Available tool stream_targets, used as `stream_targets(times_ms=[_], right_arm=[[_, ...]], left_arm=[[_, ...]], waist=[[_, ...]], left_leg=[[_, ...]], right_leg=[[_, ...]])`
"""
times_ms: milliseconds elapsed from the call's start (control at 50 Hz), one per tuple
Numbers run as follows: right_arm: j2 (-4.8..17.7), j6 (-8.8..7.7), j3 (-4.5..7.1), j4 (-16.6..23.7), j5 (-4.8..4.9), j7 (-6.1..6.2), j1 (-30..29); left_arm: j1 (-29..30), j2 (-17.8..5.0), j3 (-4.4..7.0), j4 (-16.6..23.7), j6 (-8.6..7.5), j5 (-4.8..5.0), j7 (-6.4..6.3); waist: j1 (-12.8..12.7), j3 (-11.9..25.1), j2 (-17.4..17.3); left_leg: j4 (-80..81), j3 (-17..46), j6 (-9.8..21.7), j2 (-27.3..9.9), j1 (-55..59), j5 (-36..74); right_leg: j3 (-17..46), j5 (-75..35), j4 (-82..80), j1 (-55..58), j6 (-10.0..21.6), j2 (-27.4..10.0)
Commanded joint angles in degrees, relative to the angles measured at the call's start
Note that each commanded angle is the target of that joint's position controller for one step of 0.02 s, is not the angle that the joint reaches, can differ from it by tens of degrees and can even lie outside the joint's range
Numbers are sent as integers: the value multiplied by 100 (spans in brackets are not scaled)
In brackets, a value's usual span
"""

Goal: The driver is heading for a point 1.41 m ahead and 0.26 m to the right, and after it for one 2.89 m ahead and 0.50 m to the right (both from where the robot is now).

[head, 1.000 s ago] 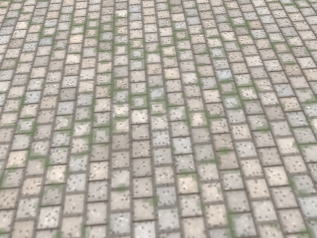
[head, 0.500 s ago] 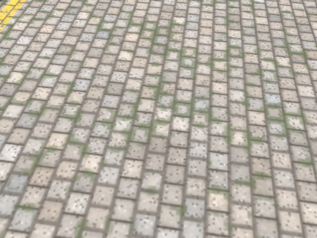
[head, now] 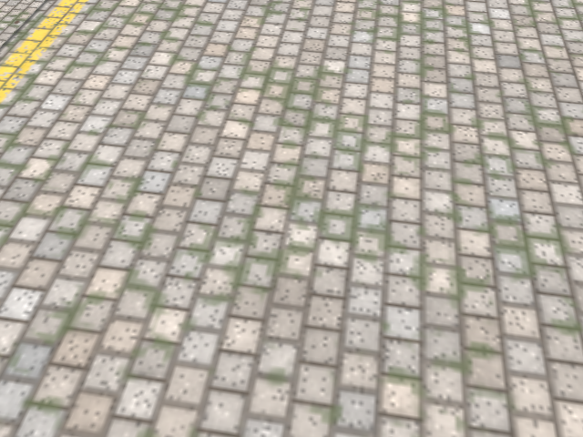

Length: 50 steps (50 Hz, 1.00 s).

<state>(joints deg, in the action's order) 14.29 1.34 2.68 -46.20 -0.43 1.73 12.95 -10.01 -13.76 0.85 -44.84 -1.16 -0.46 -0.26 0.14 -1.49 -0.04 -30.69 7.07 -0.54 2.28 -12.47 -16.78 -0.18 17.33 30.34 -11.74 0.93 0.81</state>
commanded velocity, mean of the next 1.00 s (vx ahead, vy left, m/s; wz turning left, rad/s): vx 0.12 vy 0.00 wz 0.01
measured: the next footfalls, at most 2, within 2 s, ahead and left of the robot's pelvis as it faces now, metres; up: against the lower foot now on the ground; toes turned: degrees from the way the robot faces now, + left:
right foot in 0.58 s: +0.26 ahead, -0.08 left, +0.00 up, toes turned +0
left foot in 0.82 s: +0.19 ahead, +0.16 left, +0.00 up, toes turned +0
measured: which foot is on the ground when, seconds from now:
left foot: down 0.00-0.62, up 0.64-0.80, down 0.82-1.00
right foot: down 0.00-0.22, up 0.24-0.56, down 0.58-1.00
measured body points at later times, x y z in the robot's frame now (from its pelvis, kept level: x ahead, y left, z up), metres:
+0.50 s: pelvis +0.11 +0.04 +0.01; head +0.14 +0.05 +0.46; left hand +0.29 +0.29 -0.10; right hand +0.14 -0.23 -0.12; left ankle +0.04 +0.13 -0.73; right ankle +0.20 -0.10 -0.70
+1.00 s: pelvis +0.19 +0.04 +0.00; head +0.20 +0.05 +0.45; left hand +0.29 +0.29 -0.13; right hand +0.24 -0.23 -0.14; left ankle +0.15 +0.16 -0.73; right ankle +0.22 -0.08 -0.73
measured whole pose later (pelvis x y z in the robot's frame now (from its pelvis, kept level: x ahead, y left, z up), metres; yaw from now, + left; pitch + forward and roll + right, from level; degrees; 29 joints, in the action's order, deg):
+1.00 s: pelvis +0.19 +0.04 +0.00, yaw +1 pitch -1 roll +0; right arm 13.2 -0.7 1.7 -56.5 -0.6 1.8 14.0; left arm -7.8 -13.3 1.6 -53.7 -0.6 -0.2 -1.1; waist -0.3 -2.0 0.8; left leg -29.4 1.0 -0.6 -0.7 -9.1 -19.1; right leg -1.0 11.9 28.5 -15.6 0.2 0.0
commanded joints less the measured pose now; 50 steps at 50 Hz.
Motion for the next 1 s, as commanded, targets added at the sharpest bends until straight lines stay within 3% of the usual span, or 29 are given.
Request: stream_targets(times_ms=[20,60,100,160,200,220,240,260,280,320,380,420,460,500,560,580,600,620,640,660,700,740,800,820,840,860,880,940,1000], right_arm=[[582,-113,153,284,60,39,-26],[480,-307,133,468,144,-5,-310],[536,-475,151,546,183,-79,-513],[467,-615,155,302,197,-214,-10],[561,-613,256,-131,132,-237,859],[860,-610,337,-173,111,-188,1330],[1543,-616,467,-112,69,-213,1568],[1204,-658,356,-67,12,-214,1365],[969,-686,277,4,21,-196,1051],[839,-645,218,83,85,-189,655],[589,-499,95,-6,33,-92,604],[772,-425,114,-26,7,-18,472],[996,-365,164,-102,7,4,547],[984,-343,162,-186,47,-8,525],[874,-342,133,-278,141,-26,324],[829,-379,123,-340,70,-37,495],[670,-440,76,-357,-83,-52,865],[392,-407,-10,-523,-80,-32,1193],[426,-313,-10,-470,-31,-20,843],[490,-209,17,-374,56,5,597],[617,-16,80,-387,66,94,460],[525,57,78,-499,35,131,594],[308,6,31,-777,-46,58,826],[484,5,51,-717,-118,38,653],[790,13,96,-622,-73,59,419],[815,-21,103,-667,-15,57,227],[627,-90,52,-647,-16,53,59],[590,-278,40,-763,-37,27,59],[563,-300,23,-923,14,14,280]], left_arm=[[-137,-925,245,214,-32,86,-55],[-483,-1172,313,86,-77,136,-97],[-569,-1245,354,50,-146,117,-125],[-59,-1223,356,176,-119,238,-70],[6,-956,286,200,-104,206,-48],[151,-551,152,313,-142,108,-19],[163,-485,130,595,-237,93,-65],[93,-855,243,539,-293,177,-89],[-118,-947,280,447,-306,223,-61],[-140,-878,297,304,-263,129,-22],[19,-491,212,288,-175,113,82],[220,-327,138,332,-148,90,97],[396,-435,150,359,-124,82,72],[468,-585,188,362,-101,99,54],[194,-744,276,227,-133,8,29],[2,-999,354,172,-147,-39,-22],[-190,-1355,426,171,-140,-81,-63],[-336,-970,338,62,-74,-97,-70],[-244,-622,229,18,-28,-19,-46],[-4,-510,165,-21,-29,-6,-10],[397,-736,216,-1,-89,-31,26],[811,-799,244,13,-93,-34,-4],[900,-630,204,-117,0,38,-55],[664,-528,171,-236,-4,39,-45],[493,-546,176,-289,11,-20,-37],[581,-513,175,-280,27,-48,-48],[634,-548,179,-325,19,-54,-70],[427,-609,210,-526,-11,15,-112],[362,-560,211,-688,-6,50,-101]], waist=[[-115,-163,486],[-189,-610,962],[-246,-742,889],[139,-406,801],[478,17,545],[643,174,-331],[611,259,-1730],[490,108,-1180],[274,-49,-757],[137,31,-416],[81,155,-570],[67,197,-583],[151,280,-663],[140,244,-696],[-156,284,-473],[-195,459,-226],[-23,948,331],[-35,1456,822],[-119,1265,998],[-68,939,992],[21,500,728],[226,395,727],[394,540,620],[269,432,394],[3,150,-5],[-98,-115,-406],[-83,-208,-379],[-86,16,-338],[-15,247,-205]], left_leg=[[-166,-264,203,97,-755,-1253],[-962,-652,196,-36,-1519,-994],[-1337,-492,272,-361,-1808,-1062],[-28,-854,422,-274,-359,-380],[351,-911,335,-51,1287,486],[1011,395,605,-902,1806,92],[1714,2637,1459,-2138,2173,336],[1706,2947,1879,-2470,1959,1177],[1452,2262,1784,-2343,1896,2157],[1377,1151,1375,-1905,1840,3333],[1443,150,1104,-1362,1393,4417],[1410,-254,1052,-1171,1043,4643],[1374,-287,1066,-1221,882,4770],[1290,-204,1064,-1318,823,4622],[799,-163,812,-1165,710,4033],[473,-265,574,-906,540,3623],[-67,-453,260,-517,-54,2202],[-712,-502,-34,-300,-249,390],[-1158,-408,-180,-225,-422,-1302],[-1442,-297,-236,-282,-715,-2062],[-1745,-248,-314,-433,-831,-1979],[-1131,-298,-333,-542,-380,-1372],[334,-664,-201,-341,761,584],[582,-468,-97,-495,784,852],[760,-252,84,-697,278,222],[867,-241,238,-623,-535,-788],[1002,-245,230,-594,-755,-888],[905,-299,100,-570,-344,386],[734,-384,106,-528,9,1106]], right_leg=[[1128,2210,-1155,-93,604,-718],[2552,3108,-1940,6,1207,-1745],[2879,2570,-2085,39,1384,-2036],[1677,1391,-1854,-411,973,-1438],[887,703,-982,-1126,644,-885],[264,211,516,-1615,261,-360],[-98,1111,2118,-2630,-87,246],[402,1852,3144,-2995,-115,52],[561,1566,3543,-3141,-66,-145],[400,870,3277,-3102,-52,-428],[62,37,2246,-2281,-221,-388],[-75,-391,1318,-1665,-297,-313],[-186,-798,801,-1200,-307,-181],[-137,-1005,514,-967,-215,-149],[-129,-1896,-521,-150,119,-62],[166,-3256,-641,474,269,-319],[778,-5031,-151,1519,679,-979],[1435,-5170,-154,1842,1383,-1620],[1891,-4536,-552,1505,1618,-1839],[2043,-3477,-851,1131,1567,-1841],[1928,-2144,-1212,385,1344,-1736],[1558,-1383,-1404,-244,1081,-1474],[786,-438,-1220,-790,667,-906],[622,214,-1143,-881,379,-716],[409,791,-1096,-801,137,-461],[171,487,-965,-303,-30,-259],[193,80,-754,-30,-48,-265],[170,-1217,-447,137,107,-287],[148,-1793,-347,227,122,-301]])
